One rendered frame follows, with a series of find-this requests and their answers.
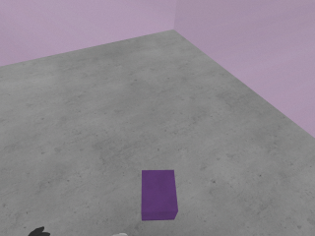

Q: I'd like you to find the robot left hand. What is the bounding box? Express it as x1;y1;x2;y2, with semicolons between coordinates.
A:
28;226;50;236

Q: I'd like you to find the carton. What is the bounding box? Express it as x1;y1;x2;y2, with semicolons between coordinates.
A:
141;169;178;221

